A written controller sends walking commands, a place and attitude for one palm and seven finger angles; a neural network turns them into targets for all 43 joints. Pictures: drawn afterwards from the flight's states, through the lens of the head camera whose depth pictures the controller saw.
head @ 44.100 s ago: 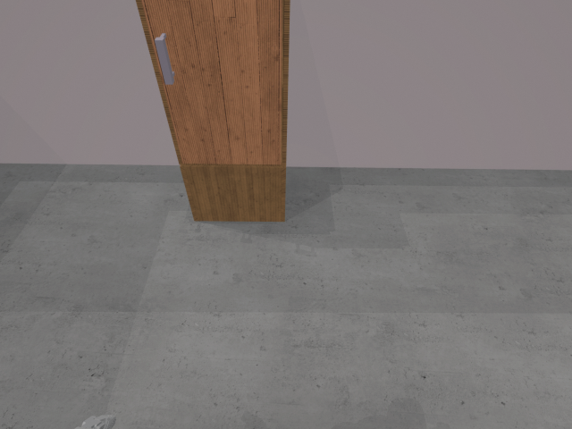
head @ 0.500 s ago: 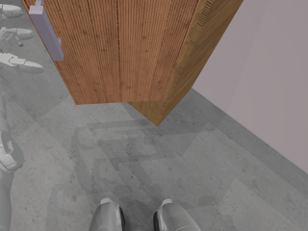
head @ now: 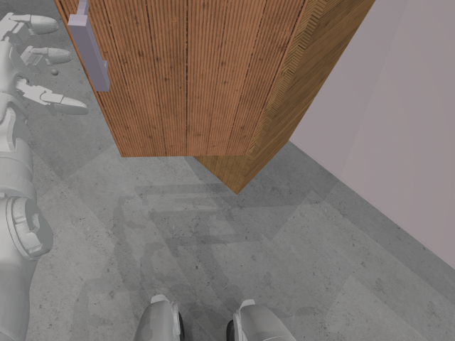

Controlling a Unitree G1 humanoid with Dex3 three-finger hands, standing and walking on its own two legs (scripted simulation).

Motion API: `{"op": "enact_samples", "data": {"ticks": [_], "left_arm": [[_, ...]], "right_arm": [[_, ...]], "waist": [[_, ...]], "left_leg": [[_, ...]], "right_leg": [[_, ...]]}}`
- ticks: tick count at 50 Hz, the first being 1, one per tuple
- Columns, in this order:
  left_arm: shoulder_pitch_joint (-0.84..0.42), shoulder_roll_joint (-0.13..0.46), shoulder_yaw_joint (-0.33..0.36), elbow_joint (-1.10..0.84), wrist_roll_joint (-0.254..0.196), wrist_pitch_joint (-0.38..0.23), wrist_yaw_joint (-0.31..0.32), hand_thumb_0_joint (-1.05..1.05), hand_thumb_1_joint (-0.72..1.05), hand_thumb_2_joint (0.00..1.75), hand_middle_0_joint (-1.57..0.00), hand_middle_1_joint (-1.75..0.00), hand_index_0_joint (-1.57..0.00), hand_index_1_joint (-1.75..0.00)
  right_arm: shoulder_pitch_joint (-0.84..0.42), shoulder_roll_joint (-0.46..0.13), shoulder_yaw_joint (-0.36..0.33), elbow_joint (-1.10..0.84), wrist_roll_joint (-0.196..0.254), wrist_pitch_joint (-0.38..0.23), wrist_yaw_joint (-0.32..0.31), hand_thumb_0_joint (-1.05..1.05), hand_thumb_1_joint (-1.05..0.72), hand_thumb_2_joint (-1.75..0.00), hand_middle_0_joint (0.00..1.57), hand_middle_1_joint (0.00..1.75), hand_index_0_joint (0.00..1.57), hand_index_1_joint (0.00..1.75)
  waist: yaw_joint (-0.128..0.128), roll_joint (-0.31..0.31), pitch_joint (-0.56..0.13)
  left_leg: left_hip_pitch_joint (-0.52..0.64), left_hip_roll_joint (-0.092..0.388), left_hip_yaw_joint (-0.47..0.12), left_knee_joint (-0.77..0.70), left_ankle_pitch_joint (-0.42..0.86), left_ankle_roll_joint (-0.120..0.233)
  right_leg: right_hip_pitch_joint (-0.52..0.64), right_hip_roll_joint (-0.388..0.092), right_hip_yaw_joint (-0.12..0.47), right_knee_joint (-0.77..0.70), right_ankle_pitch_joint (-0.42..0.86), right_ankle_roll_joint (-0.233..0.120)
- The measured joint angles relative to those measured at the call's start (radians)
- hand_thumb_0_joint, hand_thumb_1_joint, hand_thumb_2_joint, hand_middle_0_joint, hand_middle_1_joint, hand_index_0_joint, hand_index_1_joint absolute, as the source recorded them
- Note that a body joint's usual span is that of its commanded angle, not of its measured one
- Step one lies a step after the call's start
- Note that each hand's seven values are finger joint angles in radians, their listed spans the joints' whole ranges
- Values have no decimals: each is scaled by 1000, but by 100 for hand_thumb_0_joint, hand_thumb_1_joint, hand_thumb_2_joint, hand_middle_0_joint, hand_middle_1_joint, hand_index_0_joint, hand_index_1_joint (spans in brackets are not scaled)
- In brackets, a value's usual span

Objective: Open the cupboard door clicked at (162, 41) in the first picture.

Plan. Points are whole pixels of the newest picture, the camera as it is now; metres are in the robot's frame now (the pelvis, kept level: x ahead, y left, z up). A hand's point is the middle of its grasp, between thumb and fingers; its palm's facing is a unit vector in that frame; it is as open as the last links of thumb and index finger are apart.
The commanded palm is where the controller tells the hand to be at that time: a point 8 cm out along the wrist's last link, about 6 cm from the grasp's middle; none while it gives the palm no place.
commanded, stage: move the hooked fingers beside the handle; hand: left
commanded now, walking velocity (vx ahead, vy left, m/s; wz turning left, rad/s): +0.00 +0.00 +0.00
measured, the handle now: (93, 48) +0.59 +0.18 +0.09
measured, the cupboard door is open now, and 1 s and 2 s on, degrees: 47 47 46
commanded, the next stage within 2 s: slide the fingers in behind the handle in 0.50 s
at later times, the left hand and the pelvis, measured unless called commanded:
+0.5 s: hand (57, 68) +0.54 +0.22 +0.09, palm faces +0.01 -1.00 -0.01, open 14.0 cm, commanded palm +0.53 +0.27 +0.09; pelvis +0.00 -0.01 -0.01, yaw -1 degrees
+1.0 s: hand (64, 71) +0.54 +0.21 +0.09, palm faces -0.03 -1.00 +0.02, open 14.0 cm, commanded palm +0.52 +0.25 +0.09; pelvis +0.01 +0.01 +0.00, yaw +0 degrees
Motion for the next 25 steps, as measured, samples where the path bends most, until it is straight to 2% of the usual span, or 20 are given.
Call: {"op": "enact_samples", "data": {"ticks": [3, 8, 12, 18, 25], "left_arm": [[-17, 15, -9, 13, 2, -4, 1, -1, -50, 30, -30, -120, -30, -120], [-55, 56, -12, 69, -1, 31, -22, -1, -50, 30, -30, -120, -30, -120], [-60, 75, -17, 72, -6, 32, -33, -1, -50, 30, -30, -120, -30, -120], [-80, 100, 18, 73, -4, 27, -47, -1, -50, 30, -30, -120, -30, -120], [-71, 120, 33, 70, 8, 51, -53, -1, -50, 30, -30, -120, -30, -120]], "right_arm": [[2, -1, 2, 5, 3, 1, -1, 0, -90, -89, 20, 30, 20, 30], [11, -3, 15, 10, 10, 3, -9, 0, -90, -89, 20, 30, 20, 30], [25, -3, 16, 13, 10, -4, -14, 0, -90, -89, 20, 30, 20, 30], [33, -5, 19, 23, 10, -10, -18, 0, -90, -89, 20, 30, 20, 30], [40, -7, 19, 19, 11, -8, -19, 0, -90, -89, 20, 30, 20, 30]], "waist": [[0, 4, 4], [-8, 10, 9], [-12, 13, 12], [-24, 11, 12], [-28, 14, 13]], "left_leg": [[-5, 1, -3, 4, 2, -3], [-15, 4, -9, 6, 7, -7], [-30, 7, -11, 11, 9, -11], [-59, 16, -13, 30, 3, -15], [-69, 21, -11, 35, -4, -15]], "right_leg": [[-5, 2, -3, 7, 0, -3], [-17, 5, -8, 13, 1, -9], [-33, 8, -9, 21, 1, -12], [-63, 16, -9, 39, -3, -17], [-74, 21, -6, 39, -5, -16]]}}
